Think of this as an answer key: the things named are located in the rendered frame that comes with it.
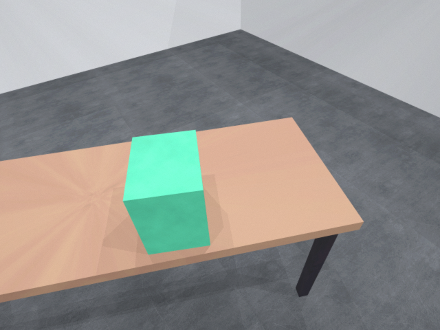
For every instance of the table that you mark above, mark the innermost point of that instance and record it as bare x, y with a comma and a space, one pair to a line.
63, 222

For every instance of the carton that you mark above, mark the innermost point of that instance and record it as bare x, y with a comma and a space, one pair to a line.
164, 193

